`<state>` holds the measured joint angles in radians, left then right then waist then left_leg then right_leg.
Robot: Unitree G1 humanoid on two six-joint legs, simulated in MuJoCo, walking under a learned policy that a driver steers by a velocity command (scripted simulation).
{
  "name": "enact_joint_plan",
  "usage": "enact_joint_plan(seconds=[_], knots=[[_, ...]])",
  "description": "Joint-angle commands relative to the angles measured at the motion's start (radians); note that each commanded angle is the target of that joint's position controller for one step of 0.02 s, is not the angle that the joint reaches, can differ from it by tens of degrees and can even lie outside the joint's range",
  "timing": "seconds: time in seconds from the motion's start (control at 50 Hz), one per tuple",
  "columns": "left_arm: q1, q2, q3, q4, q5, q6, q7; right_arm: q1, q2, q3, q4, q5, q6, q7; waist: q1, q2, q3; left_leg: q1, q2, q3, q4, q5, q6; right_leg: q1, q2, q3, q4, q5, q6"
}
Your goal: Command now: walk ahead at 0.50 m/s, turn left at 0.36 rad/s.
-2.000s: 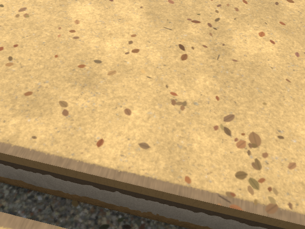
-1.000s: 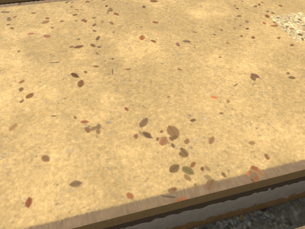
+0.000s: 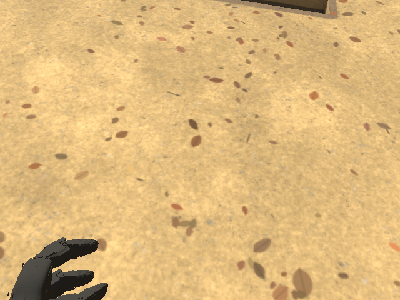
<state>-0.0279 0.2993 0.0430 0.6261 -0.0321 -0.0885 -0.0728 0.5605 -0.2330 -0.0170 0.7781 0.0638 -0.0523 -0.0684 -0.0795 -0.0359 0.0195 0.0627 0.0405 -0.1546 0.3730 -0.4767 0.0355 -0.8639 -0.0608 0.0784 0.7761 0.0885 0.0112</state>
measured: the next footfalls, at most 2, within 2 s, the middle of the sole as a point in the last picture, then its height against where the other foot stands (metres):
right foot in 0.12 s outside the picture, level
left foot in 0.74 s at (153, 257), level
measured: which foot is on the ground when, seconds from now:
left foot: down 0.00-0.14, up 0.16-0.72, down 0.74-1.00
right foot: up 0.00-0.10, down 0.12-0.74, up 0.76-1.00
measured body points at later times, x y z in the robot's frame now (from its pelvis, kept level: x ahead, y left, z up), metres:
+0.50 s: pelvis +0.32 -0.10 +0.02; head +0.35 -0.09 +0.47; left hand +0.30 +0.17 -0.12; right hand +0.50 -0.31 -0.09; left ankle +0.46 +0.05 -0.64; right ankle +0.33 -0.19 -0.73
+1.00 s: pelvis +0.60 -0.02 +0.02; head +0.61 -0.02 +0.47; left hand +0.79 +0.22 -0.09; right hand +0.60 -0.31 -0.10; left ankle +0.58 +0.08 -0.73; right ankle +0.68 -0.20 -0.66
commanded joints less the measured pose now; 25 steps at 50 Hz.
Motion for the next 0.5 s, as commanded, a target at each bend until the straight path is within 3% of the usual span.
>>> enact_joint_plan(seconds=[0.02,0.04,0.06,0.08,0.1,0.12,0.14,0.16,0.18,0.2,0.22,0.24,0.26,0.28,0.3,0.32,0.34,0.36,0.38,0.4,0.42,0.46,0.48,0.5], knots=[[-0.139,-0.002,-0.013,-0.071,0.047,-0.020,-0.003,-0.154,-0.220,-0.062,-0.092,0.020,-0.046,-0.004,0.058,0.186,0.119,-0.474,0.094,0.017,-0.351,0.246,0.122,0.489,0.065,-0.115,-0.061,0.225,-0.036],[-0.166,0.019,-0.006,-0.074,0.026,-0.037,0.001,-0.122,-0.204,-0.066,-0.082,0.019,-0.050,0.000,0.045,0.186,0.128,-0.288,0.127,0.022,-0.339,0.306,0.121,0.371,0.038,-0.101,-0.122,0.121,-0.047],[-0.210,0.015,-0.013,-0.084,0.013,-0.048,0.011,-0.103,-0.209,-0.077,-0.061,0.013,-0.042,-0.009,0.040,0.222,0.142,-0.133,0.144,0.047,-0.293,0.406,0.103,0.277,0.021,-0.090,-0.227,0.032,-0.042],[-0.194,0.028,-0.012,-0.079,0.022,-0.053,0.007,-0.069,-0.218,-0.078,-0.049,-0.029,-0.018,0.001,0.043,0.231,0.074,-0.022,0.170,0.039,-0.187,0.628,0.085,0.316,0.032,-0.092,-0.242,-0.028,-0.041],[-0.101,0.070,0.008,-0.058,0.026,-0.053,0.007,-0.044,-0.244,-0.092,-0.023,-0.048,0.004,0.006,0.105,0.248,-0.020,0.033,0.155,0.058,-0.037,0.868,0.076,0.427,0.088,-0.134,-0.265,-0.093,-0.063],[0.082,0.112,0.032,-0.011,0.005,-0.049,0.022,-0.015,-0.234,-0.091,-0.014,-0.055,0.013,0.021,0.163,0.274,-0.084,-0.059,0.145,0.043,0.145,0.975,0.063,0.643,0.079,-0.102,-0.246,-0.151,-0.102],[0.328,0.158,0.045,0.064,0.006,-0.025,0.033,-0.037,-0.202,-0.078,-0.054,-0.084,-0.002,0.034,0.241,0.181,-0.270,-0.323,0.131,0.030,0.392,0.781,0.061,1.044,-0.073,0.041,-0.077,-0.008,-0.109],[0.530,0.285,0.080,0.151,0.045,-0.004,0.041,0.072,0.001,-0.016,-0.121,-0.025,-0.040,0.068,0.171,-0.286,-0.543,-0.756,-0.069,0.067,0.853,0.137,-0.028,1.496,-0.269,0.535,-0.245,-0.201,-0.282],[0.559,0.243,0.071,0.153,0.078,0.008,0.038,0.130,0.008,0.003,-0.054,-0.003,-0.059,0.083,0.162,-0.285,-0.713,-0.746,-0.083,-0.094,1.016,-0.091,-0.020,1.496,-0.303,0.794,-0.393,-0.456,-0.294],[0.448,0.102,0.041,0.100,0.113,0.008,0.041,-0.006,-0.107,-0.030,-0.036,0.015,-0.063,0.106,0.191,-0.101,-0.491,-0.768,-0.039,-0.086,0.976,0.037,0.010,1.277,-0.240,0.602,-0.425,-0.455,-0.243],[0.373,0.075,0.033,0.107,0.098,0.007,0.039,-0.055,-0.107,-0.023,-0.037,0.013,-0.059,0.101,0.141,-0.030,-0.360,-0.754,0.006,-0.008,0.952,0.074,0.010,1.115,-0.222,0.481,-0.438,-0.388,-0.246],[0.320,0.061,0.033,0.115,0.074,-0.002,0.035,-0.119,-0.118,-0.024,-0.059,-0.015,-0.057,0.096,0.114,-0.004,-0.284,-0.728,0.047,0.012,0.918,0.111,0.018,0.960,-0.220,0.432,-0.466,-0.316,-0.263],[0.295,0.029,0.027,0.117,0.069,-0.041,0.034,-0.194,-0.201,-0.053,-0.064,-0.032,-0.061,0.106,0.093,0.032,-0.233,-0.643,0.086,-0.030,0.877,0.243,0.060,0.767,-0.166,0.318,-0.477,-0.293,-0.216],[0.351,0.043,0.038,0.188,0.049,-0.048,0.040,-0.182,-0.120,-0.037,-0.048,-0.038,-0.048,0.099,0.069,-0.083,-0.177,-0.656,0.075,0.019,1.017,0.200,0.051,0.682,-0.158,0.312,-0.501,-0.350,-0.239],[0.353,0.011,0.023,0.187,0.045,-0.048,0.034,-0.125,-0.091,-0.027,-0.023,-0.039,-0.032,0.096,0.046,-0.089,-0.170,-0.709,0.053,0.030,1.196,0.207,0.064,0.670,-0.150,0.315,-0.506,-0.423,-0.255],[0.300,0.010,0.016,0.185,0.029,-0.046,0.034,-0.133,-0.075,-0.015,-0.033,-0.041,-0.022,0.094,0.006,-0.079,-0.119,-0.768,0.071,0.020,1.126,0.247,0.068,0.594,-0.137,0.265,-0.535,-0.493,-0.251],[0.261,-0.010,0.009,0.189,0.028,-0.039,0.038,-0.139,-0.052,-0.003,-0.044,-0.049,-0.013,0.090,-0.025,-0.085,-0.073,-0.768,0.072,0.006,1.103,0.297,0.065,0.475,-0.139,0.239,-0.528,-0.514,-0.241],[0.232,0.036,0.020,0.179,0.018,-0.030,0.037,-0.192,-0.067,0.001,-0.059,-0.056,-0.004,0.072,-0.012,-0.088,-0.021,-0.818,0.049,0.046,1.058,0.276,0.038,0.445,-0.136,0.202,-0.585,-0.499,-0.273],[0.250,0.039,0.016,0.178,0.028,-0.013,0.049,-0.263,-0.048,0.018,-0.096,-0.055,-0.004,0.066,0.000,-0.112,-0.014,-0.848,0.063,0.043,0.937,0.236,0.017,0.460,-0.163,0.203,-0.609,-0.528,-0.283],[0.239,0.034,0.009,0.151,0.040,-0.024,0.055,-0.295,-0.084,0.013,-0.089,-0.057,-0.011,0.072,0.020,-0.075,-0.050,-0.814,0.067,0.060,0.847,0.288,0.018,0.493,-0.168,0.195,-0.646,-0.461,-0.290],[0.266,0.045,0.008,0.163,0.058,-0.039,0.059,-0.326,-0.104,0.005,-0.078,-0.069,-0.013,0.072,0.045,-0.051,-0.061,-0.814,0.071,0.055,0.834,0.381,0.009,0.527,-0.182,0.187,-0.649,-0.346,-0.300],[0.310,0.076,0.006,0.177,0.032,-0.038,0.063,-0.391,-0.095,0.003,-0.076,-0.070,-0.024,0.091,0.088,-0.037,-0.067,-0.846,0.081,0.075,0.684,0.462,0.017,0.659,-0.184,0.116,-0.641,-0.242,-0.287],[0.346,0.098,0.007,0.198,0.028,-0.032,0.063,-0.435,-0.092,0.003,-0.072,-0.076,-0.019,0.096,0.117,-0.001,-0.050,-0.841,0.081,0.097,0.616,0.494,0.015,0.698,-0.189,0.089,-0.644,-0.198,-0.282],[0.396,0.103,0.006,0.211,0.032,-0.027,0.063,-0.461,-0.092,0.003,-0.069,-0.070,-0.025,0.103,0.133,0.011,-0.031,-0.827,0.071,0.122,0.555,0.501,0.014,0.733,-0.197,0.078,-0.655,-0.214,-0.273]])
Velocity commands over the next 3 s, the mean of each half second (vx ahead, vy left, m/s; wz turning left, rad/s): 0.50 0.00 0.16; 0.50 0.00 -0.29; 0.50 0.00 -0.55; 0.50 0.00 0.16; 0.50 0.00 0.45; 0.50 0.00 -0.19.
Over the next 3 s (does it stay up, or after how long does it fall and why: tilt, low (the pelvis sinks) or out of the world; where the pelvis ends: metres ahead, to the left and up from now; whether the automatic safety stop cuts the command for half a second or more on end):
stays up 1.68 -0.25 0.02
